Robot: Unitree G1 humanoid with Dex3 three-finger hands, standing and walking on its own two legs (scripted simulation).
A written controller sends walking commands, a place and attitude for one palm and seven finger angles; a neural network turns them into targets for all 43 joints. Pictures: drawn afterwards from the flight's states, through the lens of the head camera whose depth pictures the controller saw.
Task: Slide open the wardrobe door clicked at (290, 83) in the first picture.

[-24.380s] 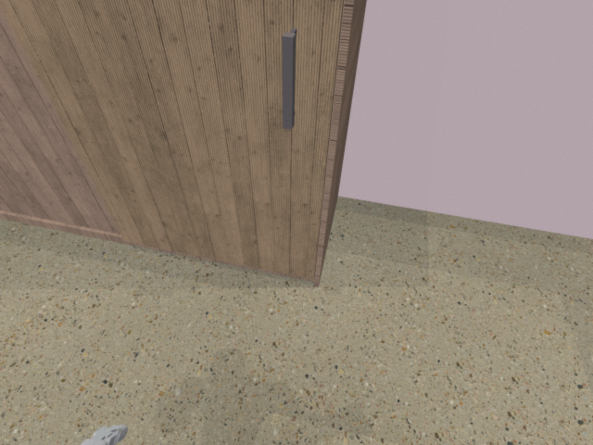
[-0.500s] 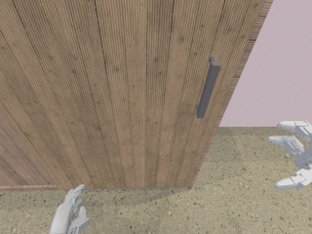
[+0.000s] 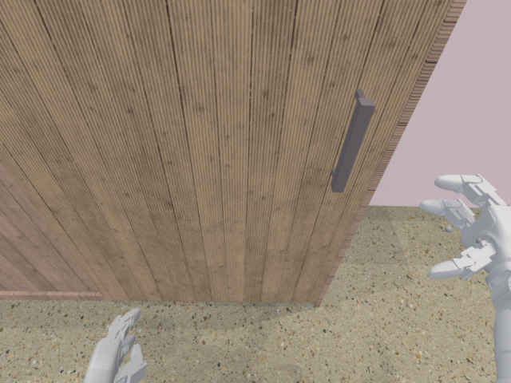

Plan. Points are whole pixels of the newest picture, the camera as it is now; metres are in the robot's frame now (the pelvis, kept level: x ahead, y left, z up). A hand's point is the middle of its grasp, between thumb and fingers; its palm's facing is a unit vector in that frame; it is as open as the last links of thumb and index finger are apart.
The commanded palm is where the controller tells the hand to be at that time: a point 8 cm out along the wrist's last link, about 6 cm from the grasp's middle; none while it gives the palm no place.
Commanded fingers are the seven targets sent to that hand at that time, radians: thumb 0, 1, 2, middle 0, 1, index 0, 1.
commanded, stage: move the hooked fingers beside the handle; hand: right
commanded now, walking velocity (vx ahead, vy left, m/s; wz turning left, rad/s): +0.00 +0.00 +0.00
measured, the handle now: (347, 144) +0.53 -0.14 +0.11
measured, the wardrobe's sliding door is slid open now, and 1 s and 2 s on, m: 0.00 0.00 0.00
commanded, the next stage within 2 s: feel for the door with the fingertips in 2.00 s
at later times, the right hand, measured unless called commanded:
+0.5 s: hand (422, 201) +0.37 -0.23 +0.13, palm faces -0.02 +1.00 -0.01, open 14.0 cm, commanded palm +0.35 -0.28 +0.12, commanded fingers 0.00 0.50 -0.30 0.30 1.20 0.30 1.20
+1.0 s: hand (399, 174) +0.44 -0.21 +0.12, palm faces -0.04 +1.00 -0.02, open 14.0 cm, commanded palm +0.42 -0.26 +0.12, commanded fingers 0.00 0.50 -0.30 0.30 1.20 0.30 1.20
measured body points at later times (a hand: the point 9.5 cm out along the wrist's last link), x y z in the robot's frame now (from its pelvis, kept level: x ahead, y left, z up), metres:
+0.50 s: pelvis +0.01 +0.00 +0.00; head +0.02 +0.01 +0.45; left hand +0.14 +0.26 -0.09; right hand +0.37 -0.28 +0.13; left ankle +0.01 +0.12 -0.72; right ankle +0.01 -0.12 -0.72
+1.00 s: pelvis +0.01 +0.00 -0.01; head +0.05 +0.00 +0.44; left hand +0.08 +0.27 -0.11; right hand +0.43 -0.27 +0.12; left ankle +0.01 +0.12 -0.72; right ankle +0.01 -0.12 -0.72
